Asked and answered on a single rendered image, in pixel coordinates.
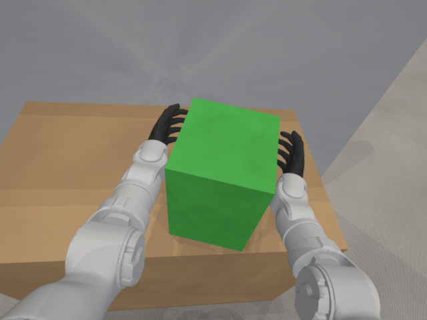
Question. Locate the right robot forearm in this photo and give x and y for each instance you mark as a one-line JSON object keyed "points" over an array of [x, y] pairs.
{"points": [[300, 231]]}

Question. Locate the left robot forearm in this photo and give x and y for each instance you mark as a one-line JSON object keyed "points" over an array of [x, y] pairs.
{"points": [[136, 193]]}

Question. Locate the robot left hand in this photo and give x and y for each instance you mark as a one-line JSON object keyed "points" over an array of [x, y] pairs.
{"points": [[162, 129]]}

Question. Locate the pedestal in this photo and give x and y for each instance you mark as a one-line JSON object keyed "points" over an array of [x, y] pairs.
{"points": [[60, 161]]}

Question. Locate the right robot upper arm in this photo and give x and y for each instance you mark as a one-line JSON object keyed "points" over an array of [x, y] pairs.
{"points": [[333, 292]]}

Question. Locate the left robot upper arm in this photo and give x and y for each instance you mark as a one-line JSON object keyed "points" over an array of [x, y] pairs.
{"points": [[103, 259]]}

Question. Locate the carton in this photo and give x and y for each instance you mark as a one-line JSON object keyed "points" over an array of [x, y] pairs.
{"points": [[221, 174]]}

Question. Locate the robot right hand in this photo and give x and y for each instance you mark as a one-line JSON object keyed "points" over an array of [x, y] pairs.
{"points": [[294, 160]]}

